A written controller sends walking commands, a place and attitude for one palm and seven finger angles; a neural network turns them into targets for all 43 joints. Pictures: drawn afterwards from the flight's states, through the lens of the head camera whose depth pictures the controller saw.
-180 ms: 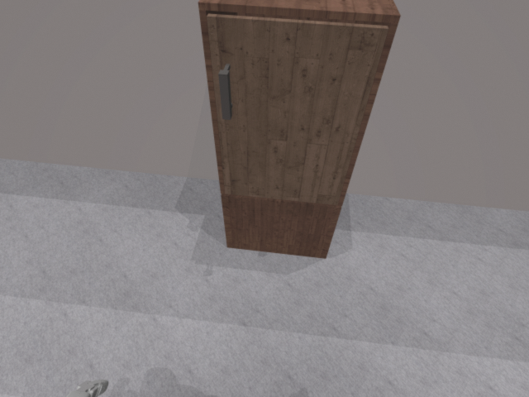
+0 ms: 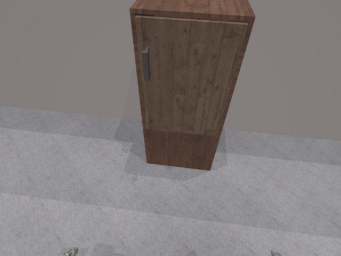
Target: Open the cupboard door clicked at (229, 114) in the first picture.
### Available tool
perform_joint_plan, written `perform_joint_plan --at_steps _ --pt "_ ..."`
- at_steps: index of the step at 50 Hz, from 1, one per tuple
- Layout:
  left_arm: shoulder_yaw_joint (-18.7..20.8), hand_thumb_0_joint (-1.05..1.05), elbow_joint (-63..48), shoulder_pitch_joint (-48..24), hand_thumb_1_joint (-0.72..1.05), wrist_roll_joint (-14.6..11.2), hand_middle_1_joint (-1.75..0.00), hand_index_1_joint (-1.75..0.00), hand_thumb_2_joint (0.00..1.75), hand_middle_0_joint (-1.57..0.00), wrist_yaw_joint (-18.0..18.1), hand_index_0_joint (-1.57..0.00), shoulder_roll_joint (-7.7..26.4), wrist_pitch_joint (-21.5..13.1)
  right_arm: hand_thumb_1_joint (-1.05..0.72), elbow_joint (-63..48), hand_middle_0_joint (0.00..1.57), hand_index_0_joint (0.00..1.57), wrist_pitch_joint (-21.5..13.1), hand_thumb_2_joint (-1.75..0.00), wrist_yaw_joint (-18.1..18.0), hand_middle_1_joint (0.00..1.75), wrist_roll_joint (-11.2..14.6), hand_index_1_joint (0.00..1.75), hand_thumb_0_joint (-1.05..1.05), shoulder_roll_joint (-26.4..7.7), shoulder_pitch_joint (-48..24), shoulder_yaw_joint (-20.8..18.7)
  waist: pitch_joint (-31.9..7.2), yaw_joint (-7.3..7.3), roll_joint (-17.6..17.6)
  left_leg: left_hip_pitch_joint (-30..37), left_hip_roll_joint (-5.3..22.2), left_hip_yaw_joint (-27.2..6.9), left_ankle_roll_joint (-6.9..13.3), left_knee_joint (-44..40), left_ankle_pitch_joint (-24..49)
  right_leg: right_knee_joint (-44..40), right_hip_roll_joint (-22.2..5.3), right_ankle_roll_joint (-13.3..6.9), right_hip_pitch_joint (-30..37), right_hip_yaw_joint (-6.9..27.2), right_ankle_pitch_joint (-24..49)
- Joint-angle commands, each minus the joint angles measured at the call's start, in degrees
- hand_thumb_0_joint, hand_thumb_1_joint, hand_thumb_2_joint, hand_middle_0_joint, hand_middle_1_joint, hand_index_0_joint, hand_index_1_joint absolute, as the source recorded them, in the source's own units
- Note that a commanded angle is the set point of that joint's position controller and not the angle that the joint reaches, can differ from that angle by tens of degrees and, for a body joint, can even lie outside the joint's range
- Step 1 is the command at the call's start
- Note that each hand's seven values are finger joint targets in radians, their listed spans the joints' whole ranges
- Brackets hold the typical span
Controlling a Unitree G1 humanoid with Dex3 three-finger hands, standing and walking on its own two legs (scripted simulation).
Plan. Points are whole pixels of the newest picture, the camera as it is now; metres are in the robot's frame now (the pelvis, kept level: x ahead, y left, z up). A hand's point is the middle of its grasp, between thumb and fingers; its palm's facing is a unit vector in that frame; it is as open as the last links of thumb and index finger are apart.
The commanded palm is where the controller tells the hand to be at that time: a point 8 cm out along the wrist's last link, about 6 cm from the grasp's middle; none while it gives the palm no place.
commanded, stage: stand and wait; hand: left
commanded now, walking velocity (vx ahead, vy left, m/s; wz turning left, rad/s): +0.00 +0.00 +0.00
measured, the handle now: (147, 63) +0.81 +0.15 +0.04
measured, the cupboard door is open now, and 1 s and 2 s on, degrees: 0 0 0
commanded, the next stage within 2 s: look at it before walking up in 0.64 s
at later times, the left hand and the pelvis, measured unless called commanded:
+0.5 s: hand out of the picture +0.05 +0.22 -0.15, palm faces -0.02 -0.95 -0.31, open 7.4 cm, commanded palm none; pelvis -0.01 -0.02 +0.01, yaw +0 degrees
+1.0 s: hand out of the picture +0.06 +0.21 -0.15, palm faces -0.02 -0.95 -0.31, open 7.3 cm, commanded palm none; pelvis -0.01 -0.02 +0.01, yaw +0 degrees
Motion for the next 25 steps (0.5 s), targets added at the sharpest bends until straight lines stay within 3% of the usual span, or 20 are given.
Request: perform_joint_plan --at_steps 1,13,25 --pt "2.7 0.00 -3.5 -2.0 0.90 0.0 -0.30 -0.30 0.90 -0.20 1.0 -0.20 11.6 -1.5 -0.90 -2.9 0.20 0.20 -1.4 -0.90 -0.9 0.30 0.0 0.30 0.00 -12.0 -2.5 -3.1 -2.1 -0.10 0.4 -0.6 7.9 -6.3 0.9 -6.3 13.0 -3.9 -3.4 -3.5 0.3 2.5 10.6" --pt "2.7 0.00 -0.5 -0.8 0.90 -0.2 -0.30 -0.30 0.90 -0.20 1.0 -0.20 10.8 -2.0 -0.90 0.5 0.20 0.20 -1.3 -0.90 -0.9 0.30 0.2 0.30 0.00 -11.0 -1.7 -2.6 -3.5 -0.17 0.1 0.7 8.0 -6.2 0.2 -6.8 11.7 -6.6 -4.4 -3.7 1.8 3.9 11.8" --pt "2.4 0.00 2.0 -0.3 0.90 -0.3 -0.30 -0.30 0.90 -0.20 1.1 -0.20 10.4 -2.1 -0.90 3.6 0.20 0.20 -1.1 -0.90 -0.9 0.30 0.3 0.30 0.00 -10.7 -0.2 -2.3 -1.6 -0.22 -0.5 0.4 8.2 -6.4 -0.3 -8.4 9.7 -8.4 -4.2 -3.7 1.3 4.5 9.6"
